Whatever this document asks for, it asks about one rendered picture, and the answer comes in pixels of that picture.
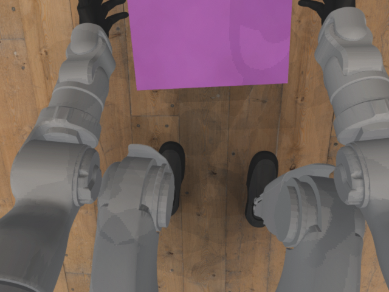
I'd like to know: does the robot foot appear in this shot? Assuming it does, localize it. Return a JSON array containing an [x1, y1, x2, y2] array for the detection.
[[159, 141, 185, 216], [245, 151, 278, 228]]

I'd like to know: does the carton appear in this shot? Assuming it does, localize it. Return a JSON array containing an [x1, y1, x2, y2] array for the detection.
[[127, 0, 292, 91]]

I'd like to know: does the robot left forearm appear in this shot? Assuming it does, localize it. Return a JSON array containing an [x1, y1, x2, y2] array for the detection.
[[10, 23, 116, 197]]

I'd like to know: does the robot left foot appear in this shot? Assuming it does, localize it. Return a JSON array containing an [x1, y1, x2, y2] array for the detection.
[[159, 141, 185, 216]]

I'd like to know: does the robot right hand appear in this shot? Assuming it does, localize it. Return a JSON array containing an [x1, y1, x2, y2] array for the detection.
[[298, 0, 356, 25]]

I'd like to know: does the left robot upper arm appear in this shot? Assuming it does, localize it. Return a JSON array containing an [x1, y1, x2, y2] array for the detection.
[[0, 139, 102, 292]]

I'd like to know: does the right robot upper arm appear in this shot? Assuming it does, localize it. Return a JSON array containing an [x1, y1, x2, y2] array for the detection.
[[334, 138, 389, 290]]

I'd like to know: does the robot right foot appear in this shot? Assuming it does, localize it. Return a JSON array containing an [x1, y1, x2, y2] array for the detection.
[[245, 151, 278, 228]]

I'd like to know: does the robot right forearm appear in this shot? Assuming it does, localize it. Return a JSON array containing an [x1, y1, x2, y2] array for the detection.
[[314, 7, 389, 145]]

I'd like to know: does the robot left hand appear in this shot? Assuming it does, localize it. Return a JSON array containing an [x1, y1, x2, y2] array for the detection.
[[77, 0, 129, 38]]

